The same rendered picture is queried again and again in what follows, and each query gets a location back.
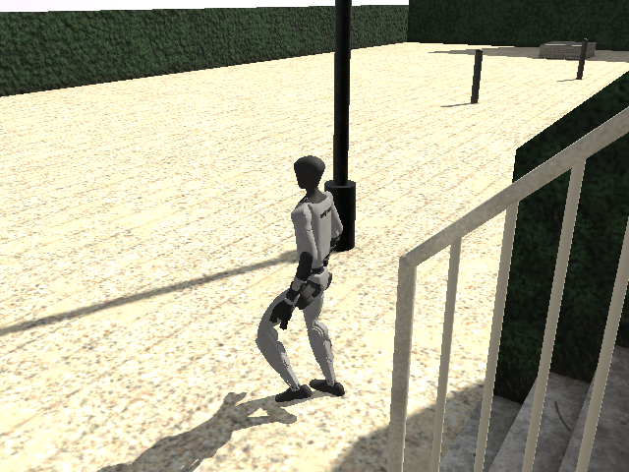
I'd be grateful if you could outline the robot right upper arm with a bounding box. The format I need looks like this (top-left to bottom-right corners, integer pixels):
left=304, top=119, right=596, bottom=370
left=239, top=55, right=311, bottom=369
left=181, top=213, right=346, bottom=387
left=322, top=191, right=343, bottom=238

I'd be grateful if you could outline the robot left upper arm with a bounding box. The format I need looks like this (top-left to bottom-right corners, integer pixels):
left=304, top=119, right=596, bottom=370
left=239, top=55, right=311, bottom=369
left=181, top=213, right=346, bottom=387
left=291, top=204, right=317, bottom=264

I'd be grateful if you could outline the robot right forearm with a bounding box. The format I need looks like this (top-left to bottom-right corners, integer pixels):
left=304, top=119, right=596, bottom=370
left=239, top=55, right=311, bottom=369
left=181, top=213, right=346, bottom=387
left=323, top=233, right=342, bottom=261

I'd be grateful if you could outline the right robot thigh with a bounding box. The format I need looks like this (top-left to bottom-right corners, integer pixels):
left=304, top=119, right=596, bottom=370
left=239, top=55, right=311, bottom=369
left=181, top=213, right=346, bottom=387
left=303, top=272, right=332, bottom=342

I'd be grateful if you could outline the humanoid robot torso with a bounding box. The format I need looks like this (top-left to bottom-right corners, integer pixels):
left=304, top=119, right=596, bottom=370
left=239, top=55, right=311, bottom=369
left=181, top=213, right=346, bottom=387
left=294, top=197, right=331, bottom=297

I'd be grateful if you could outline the left robot hand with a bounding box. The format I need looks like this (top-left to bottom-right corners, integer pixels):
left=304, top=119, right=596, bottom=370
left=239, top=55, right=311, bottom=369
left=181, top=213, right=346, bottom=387
left=269, top=300, right=294, bottom=330

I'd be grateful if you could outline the robot left forearm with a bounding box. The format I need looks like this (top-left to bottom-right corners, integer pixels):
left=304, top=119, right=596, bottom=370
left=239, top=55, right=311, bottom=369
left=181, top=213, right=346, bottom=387
left=283, top=252, right=313, bottom=305

